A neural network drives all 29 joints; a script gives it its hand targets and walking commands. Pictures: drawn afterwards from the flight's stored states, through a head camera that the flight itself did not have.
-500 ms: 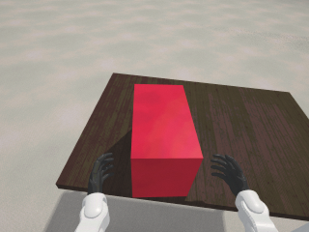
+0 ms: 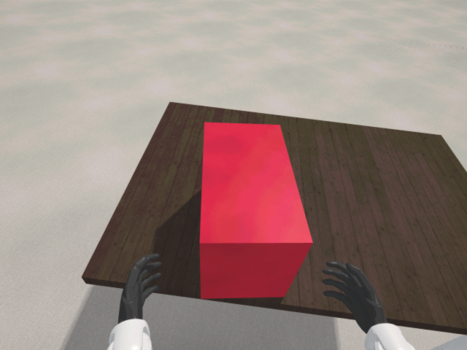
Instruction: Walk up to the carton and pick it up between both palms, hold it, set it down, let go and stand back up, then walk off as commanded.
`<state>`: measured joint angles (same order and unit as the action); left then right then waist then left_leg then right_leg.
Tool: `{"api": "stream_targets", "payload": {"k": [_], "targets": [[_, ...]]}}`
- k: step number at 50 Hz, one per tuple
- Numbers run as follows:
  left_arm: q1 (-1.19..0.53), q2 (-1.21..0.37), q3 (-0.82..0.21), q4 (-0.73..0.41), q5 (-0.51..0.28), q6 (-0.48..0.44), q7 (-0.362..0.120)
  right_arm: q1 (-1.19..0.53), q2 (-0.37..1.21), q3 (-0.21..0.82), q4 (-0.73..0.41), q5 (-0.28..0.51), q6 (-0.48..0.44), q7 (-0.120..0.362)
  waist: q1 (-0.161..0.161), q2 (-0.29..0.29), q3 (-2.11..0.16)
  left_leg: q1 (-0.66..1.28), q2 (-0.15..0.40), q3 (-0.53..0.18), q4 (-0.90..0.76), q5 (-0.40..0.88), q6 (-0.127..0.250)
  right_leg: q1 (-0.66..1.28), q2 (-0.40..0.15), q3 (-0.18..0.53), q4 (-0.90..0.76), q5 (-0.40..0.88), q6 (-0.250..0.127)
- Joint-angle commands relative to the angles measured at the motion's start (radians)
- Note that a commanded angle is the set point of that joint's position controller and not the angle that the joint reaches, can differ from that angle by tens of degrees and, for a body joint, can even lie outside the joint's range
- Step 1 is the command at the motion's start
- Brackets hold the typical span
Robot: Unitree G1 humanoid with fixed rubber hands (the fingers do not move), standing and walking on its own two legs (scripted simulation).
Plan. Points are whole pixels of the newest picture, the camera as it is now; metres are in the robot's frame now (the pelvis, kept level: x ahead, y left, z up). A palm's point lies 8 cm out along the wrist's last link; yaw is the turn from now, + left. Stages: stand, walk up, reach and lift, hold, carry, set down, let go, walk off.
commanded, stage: set down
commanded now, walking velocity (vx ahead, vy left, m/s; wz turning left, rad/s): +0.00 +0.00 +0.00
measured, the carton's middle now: (242, 206) +0.43 +0.02 -0.01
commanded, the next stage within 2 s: let go in 1.48 s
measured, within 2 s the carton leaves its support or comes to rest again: neither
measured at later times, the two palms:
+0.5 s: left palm (120, 315) +0.18 +0.20 -0.02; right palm (362, 324) +0.21 -0.20 -0.02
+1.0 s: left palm (110, 330) +0.17 +0.22 -0.05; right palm (355, 336) +0.20 -0.19 -0.05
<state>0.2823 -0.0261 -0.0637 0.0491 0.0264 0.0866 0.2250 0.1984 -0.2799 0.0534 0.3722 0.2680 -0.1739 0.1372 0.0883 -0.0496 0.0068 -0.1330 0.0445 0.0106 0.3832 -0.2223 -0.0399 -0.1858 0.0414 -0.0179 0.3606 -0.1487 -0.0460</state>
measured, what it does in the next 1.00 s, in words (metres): stands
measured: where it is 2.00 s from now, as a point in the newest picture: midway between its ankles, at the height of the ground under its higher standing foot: outside the picture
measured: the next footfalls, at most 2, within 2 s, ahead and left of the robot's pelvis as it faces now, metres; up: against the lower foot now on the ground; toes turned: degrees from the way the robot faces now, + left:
none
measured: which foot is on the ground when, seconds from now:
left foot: down 0.00-1.00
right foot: down 0.00-1.00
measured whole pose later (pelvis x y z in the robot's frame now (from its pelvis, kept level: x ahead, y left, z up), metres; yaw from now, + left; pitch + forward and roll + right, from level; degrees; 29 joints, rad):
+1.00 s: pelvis +0.02 +0.01 +0.00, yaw +0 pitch +0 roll -1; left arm 0.34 0.11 -0.02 0.19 0.03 0.11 0.09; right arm 0.26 -0.22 0.05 0.54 0.14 -0.22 0.08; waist 0.08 -0.04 0.01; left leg -0.13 0.04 0.01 0.38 -0.25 -0.03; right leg -0.16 0.04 -0.02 0.32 -0.16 -0.04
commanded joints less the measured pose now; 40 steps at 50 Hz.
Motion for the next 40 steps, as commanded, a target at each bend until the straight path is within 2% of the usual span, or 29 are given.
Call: {"api": "stream_targets", "payload": {"k": [1,7,10,13,16,18,24,27,34,40], "targets": [[-0.029,0.069,0.002,-0.179,-0.004,-0.026,-0.016,0.02,-0.105,-0.156,-0.136,-0.053,-0.028,-0.018,-0.097,-0.004,-0.025,-0.044,-0.053,0.032,-0.122,0.054,0.017,0.187,-0.044,0.061,-0.1,-0.051,-0.009],[0.011,0.093,0.02,-0.113,0.003,-0.021,-0.046,0.064,-0.089,-0.152,-0.076,-0.071,-0.033,-0.03,-0.11,-0.002,-0.018,-0.027,-0.057,0.024,-0.115,0.086,0.018,0.203,-0.044,0.059,-0.106,0.0,-0.009],[0.017,0.104,0.024,-0.118,0.006,-0.027,-0.053,0.077,-0.078,-0.144,-0.074,-0.074,-0.047,-0.031,-0.113,0.002,-0.034,-0.022,-0.056,0.016,-0.113,0.113,0.019,0.219,-0.042,0.055,-0.101,0.045,-0.007],[0.02,0.106,0.018,-0.116,0.017,-0.03,-0.053,0.076,-0.08,-0.155,-0.043,-0.077,-0.052,-0.024,-0.114,0.031,-0.022,-0.013,-0.05,0.008,-0.113,0.111,0.014,0.2,-0.035,0.046,-0.103,0.029,-0.014],[0.034,0.115,0.027,-0.069,0.017,-0.024,-0.063,0.082,-0.072,-0.159,-0.022,-0.086,-0.056,-0.024,-0.115,0.023,-0.018,-0.006,-0.048,0.006,-0.11,0.101,0.016,0.185,-0.034,0.044,-0.109,0.018,-0.014],[0.037,0.121,0.027,-0.086,0.019,-0.023,-0.062,0.079,-0.076,-0.163,-0.023,-0.087,-0.06,-0.02,-0.112,0.042,-0.02,-0.009,-0.046,0.004,-0.113,0.114,0.013,0.19,-0.03,0.037,-0.107,0.031,-0.018],[0.067,0.148,0.043,-0.029,0.023,-0.02,-0.086,0.102,-0.069,-0.154,0.0,-0.104,-0.074,-0.031,-0.118,0.022,-0.027,-0.009,-0.051,0.009,-0.101,0.144,0.016,0.215,-0.034,0.04,-0.105,0.075,-0.012],[0.062,0.157,0.052,-0.043,0.022,-0.025,-0.087,0.103,-0.064,-0.152,0.009,-0.104,-0.079,-0.033,-0.111,0.033,-0.027,-0.007,-0.048,0.009,-0.104,0.143,0.015,0.214,-0.031,0.038,-0.104,0.061,-0.012],[0.051,0.184,0.055,0.01,0.018,-0.017,-0.109,0.092,-0.052,-0.147,0.064,-0.127,-0.077,-0.043,-0.114,0.046,-0.012,-0.005,-0.051,0.012,-0.099,0.132,0.013,0.199,-0.036,0.038,-0.105,0.053,-0.01],[0.018,0.211,0.055,0.035,-0.004,-0.017,-0.123,0.065,-0.037,-0.152,0.077,-0.148,-0.088,-0.054,-0.111,0.038,-0.001,-0.037,-0.05,0.019,-0.1,0.083,0.021,0.197,-0.042,0.042,-0.103,0.015,-0.004]]}}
